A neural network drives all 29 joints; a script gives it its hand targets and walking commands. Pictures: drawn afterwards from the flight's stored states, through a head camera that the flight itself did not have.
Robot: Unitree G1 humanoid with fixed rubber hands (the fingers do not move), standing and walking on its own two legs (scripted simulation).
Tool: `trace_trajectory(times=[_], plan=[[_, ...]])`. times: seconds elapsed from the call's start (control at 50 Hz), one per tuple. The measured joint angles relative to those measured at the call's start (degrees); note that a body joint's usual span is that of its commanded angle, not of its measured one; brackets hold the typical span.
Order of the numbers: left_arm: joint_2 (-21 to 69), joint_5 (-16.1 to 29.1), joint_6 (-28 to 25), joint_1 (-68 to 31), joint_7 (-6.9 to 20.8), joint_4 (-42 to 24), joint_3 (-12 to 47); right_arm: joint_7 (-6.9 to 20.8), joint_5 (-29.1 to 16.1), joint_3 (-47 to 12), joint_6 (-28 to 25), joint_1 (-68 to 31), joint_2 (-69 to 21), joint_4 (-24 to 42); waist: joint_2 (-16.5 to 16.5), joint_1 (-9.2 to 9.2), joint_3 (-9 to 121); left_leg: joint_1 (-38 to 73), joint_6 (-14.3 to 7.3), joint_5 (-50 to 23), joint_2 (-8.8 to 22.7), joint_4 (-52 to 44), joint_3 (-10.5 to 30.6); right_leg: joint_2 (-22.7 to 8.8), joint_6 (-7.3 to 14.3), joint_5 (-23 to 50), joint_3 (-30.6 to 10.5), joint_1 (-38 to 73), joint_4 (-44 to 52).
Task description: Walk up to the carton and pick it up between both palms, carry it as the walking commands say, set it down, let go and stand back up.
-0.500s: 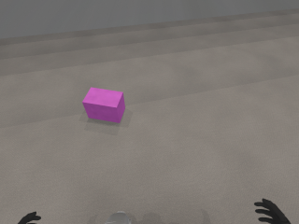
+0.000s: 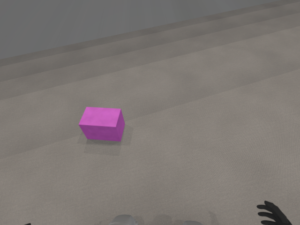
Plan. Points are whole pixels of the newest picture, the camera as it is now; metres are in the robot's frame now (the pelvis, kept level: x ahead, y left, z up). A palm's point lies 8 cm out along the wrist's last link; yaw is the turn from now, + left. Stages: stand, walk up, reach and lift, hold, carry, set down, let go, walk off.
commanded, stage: walk up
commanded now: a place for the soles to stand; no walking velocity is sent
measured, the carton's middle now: (103, 124) +0.88 +0.42 -0.65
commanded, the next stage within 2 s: none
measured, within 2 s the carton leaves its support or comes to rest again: neither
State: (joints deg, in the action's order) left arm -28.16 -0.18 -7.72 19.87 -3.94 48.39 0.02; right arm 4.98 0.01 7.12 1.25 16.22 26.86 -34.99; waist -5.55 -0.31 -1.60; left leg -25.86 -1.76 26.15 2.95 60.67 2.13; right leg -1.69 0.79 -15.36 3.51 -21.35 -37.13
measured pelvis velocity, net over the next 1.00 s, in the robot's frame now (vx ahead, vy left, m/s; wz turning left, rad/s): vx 0.15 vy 0.20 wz -0.06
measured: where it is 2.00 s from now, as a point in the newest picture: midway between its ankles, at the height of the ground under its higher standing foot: (105, 204)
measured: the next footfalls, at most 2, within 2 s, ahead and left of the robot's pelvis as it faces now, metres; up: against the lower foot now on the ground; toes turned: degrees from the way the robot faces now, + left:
left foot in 0.22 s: +0.14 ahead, +0.20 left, +0.00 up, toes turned +0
right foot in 0.54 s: +0.19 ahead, -0.04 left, +0.00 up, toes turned -9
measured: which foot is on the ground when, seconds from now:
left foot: up 0.00-0.20, down 0.22-0.56, up 0.58-0.86, down 0.88-1.00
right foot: down 0.00-0.22, up 0.24-0.52, down 0.54-0.90, up 0.92-1.00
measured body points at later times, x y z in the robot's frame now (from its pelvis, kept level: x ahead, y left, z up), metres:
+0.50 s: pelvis +0.09 +0.10 +0.00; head +0.11 +0.08 +0.45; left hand +0.17 +0.45 -0.07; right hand +0.18 -0.24 -0.08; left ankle +0.10 +0.20 -0.72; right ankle +0.12 -0.04 -0.69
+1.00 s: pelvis +0.15 +0.20 -0.01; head +0.16 +0.19 +0.44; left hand +0.23 +0.55 -0.09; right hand +0.24 -0.14 -0.09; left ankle +0.20 +0.31 -0.72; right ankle +0.14 +0.03 -0.67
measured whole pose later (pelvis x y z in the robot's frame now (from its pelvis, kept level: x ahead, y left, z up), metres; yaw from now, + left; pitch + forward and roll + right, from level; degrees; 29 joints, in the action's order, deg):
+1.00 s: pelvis +0.15 +0.20 -0.01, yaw -4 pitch -1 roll -2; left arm -28.4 -0.2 -4.9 20.1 -5.3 47.8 0.0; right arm 4.9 0.0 7.3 2.2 18.3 27.1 -35.0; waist -4.2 -0.4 -2.1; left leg -24.3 -0.6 20.5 2.2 45.9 0.1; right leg -5.7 2.5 -24.6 1.4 -28.2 -62.9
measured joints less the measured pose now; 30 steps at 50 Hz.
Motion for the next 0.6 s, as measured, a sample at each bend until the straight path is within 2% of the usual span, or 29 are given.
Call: trace_trajectory(times=[0.06, 0.2, 0.24, 0.3, 0.34, 0.42, 0.52, 0.54, 0.56, 0.58, 0.6], plan=[[0.0, 0.0, 0.0, 0.1, 0.0, -0.2, 0.0, 0.4, 0.0, 0.0, 0.1, -1.6, 0.0, 0.0, -0.6, -0.05, 0.0, -3.6, 0.0, -0.1, 0.8, -0.8, 1.7, -0.6, 0.0, -0.4, -1.0, 0.1, 0.3], [-0.4, 0.0, 0.0, 0.0, 0.0, -2.4, 0.0, 0.9, 0.0, 0.0, 0.2, -1.4, 0.1, 0.0, -0.4, -0.11, 0.2, -2.8, 0.0, -2.2, 1.8, -13.9, 0.9, -2.3, 0.1, -3.3, -1.9, 0.3, -1.5], [-0.7, 0.0, 0.5, -0.3, 0.0, -2.5, 0.0, 0.6, 0.0, 0.1, -0.5, -0.6, 0.2, 0.0, 0.6, -0.14, -0.3, -1.6, 1.0, -7.5, 0.9, -14.9, -0.3, -3.3, 1.3, -7.2, -2.9, -1.2, -9.1], [0.0, 0.0, 2.0, -0.2, -0.2, -1.4, 0.0, 0.1, 0.0, 0.1, -0.6, 0.9, 0.1, 0.0, 1.4, -0.15, -0.2, 1.1, 1.6, -6.1, 0.2, -14.7, -2.2, -2.3, 1.9, -8.8, -3.7, -5.5, -23.9], [0.0, 0.0, 2.2, -0.2, -0.2, -0.9, 0.0, -0.2, 0.0, 0.1, -0.6, 1.5, 0.1, 0.0, 1.8, -0.1, -0.2, 3.7, 1.2, -6.4, -0.3, -17.9, -3.3, -2.2, 1.9, -8.8, -3.6, -6.6, -25.6], [-0.1, 0.0, 2.1, -0.2, -0.2, -0.7, 0.0, -0.3, 0.0, 0.1, -0.6, 2.2, 0.1, 0.0, 1.9, -0.04, -0.2, 6.0, -0.3, -7.1, -1.1, -21.5, -4.5, -2.2, 0.8, -8.9, -2.4, -6.8, -19.3], [-0.1, 0.0, 1.6, -0.2, -0.2, -0.3, 0.0, -0.3, 0.0, 0.1, -0.3, 2.2, 0.0, 0.0, 1.8, 0.0, -0.1, 6.2, -0.6, -6.3, -1.9, -22.4, -6.1, -1.8, 0.4, -8.2, 0.5, -5.6, -7.1], [-0.1, 0.0, 1.3, -0.1, -0.2, -0.2, 0.0, -0.3, 0.0, 0.1, -0.1, 2.2, 0.0, 0.0, 1.8, 0.02, -0.1, 6.1, -0.6, -5.6, -2.0, -21.6, -6.4, -1.4, 0.4, -6.0, 1.0, -3.9, -2.3], [-0.1, 0.0, 0.9, 0.0, -0.4, -0.2, 0.0, -0.3, 0.0, 0.1, 0.0, 2.2, 0.0, 0.0, 1.6, -0.01, -0.3, 5.6, -0.6, -4.8, -1.9, -19.3, -6.5, -1.3, 0.4, -0.5, 1.0, -3.0, 0.1], [-0.1, 0.0, 0.6, 0.1, -0.6, -0.1, 0.0, -0.3, 0.0, 0.1, 0.2, 2.0, 0.0, -0.1, 1.3, 0.0, -0.4, 4.6, -0.6, -3.1, -1.9, -15.2, -6.0, -1.3, 0.2, 2.4, 1.0, -2.8, -0.5], [-0.1, 0.0, 0.5, 0.3, -0.8, -0.1, 0.0, -0.3, 0.0, 0.1, 0.6, 1.7, 0.0, -0.1, 1.0, 0.03, -0.4, 3.1, -0.6, -1.1, -1.9, -10.3, -4.8, -1.3, 0.0, 2.2, 1.0, -2.6, -1.6]])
